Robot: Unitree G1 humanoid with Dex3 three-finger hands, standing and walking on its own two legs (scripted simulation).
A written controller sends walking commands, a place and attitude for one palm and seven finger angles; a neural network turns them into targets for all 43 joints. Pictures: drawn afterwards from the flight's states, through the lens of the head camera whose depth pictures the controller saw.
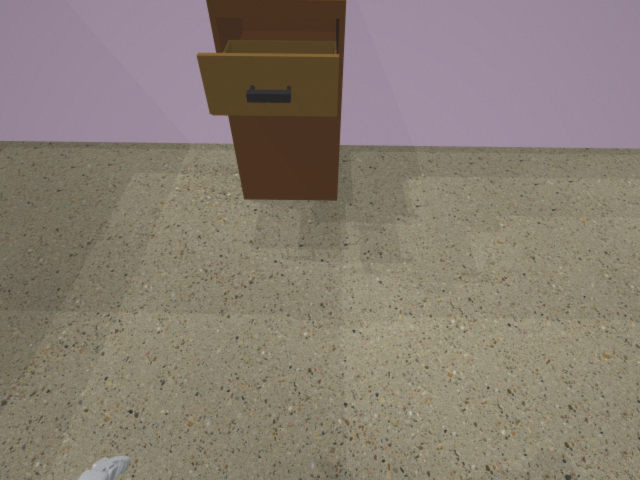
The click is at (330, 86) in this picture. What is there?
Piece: drawer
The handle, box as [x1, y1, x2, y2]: [246, 86, 290, 102]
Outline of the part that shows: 246,92 247,101 290,101 290,86 287,86 286,90 254,90 253,86 250,86 250,88 247,89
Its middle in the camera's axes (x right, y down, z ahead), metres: -0.15 -0.42 +1.12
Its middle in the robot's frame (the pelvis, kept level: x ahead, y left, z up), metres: +1.11 +0.21 -0.06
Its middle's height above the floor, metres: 0.71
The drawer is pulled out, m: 0.29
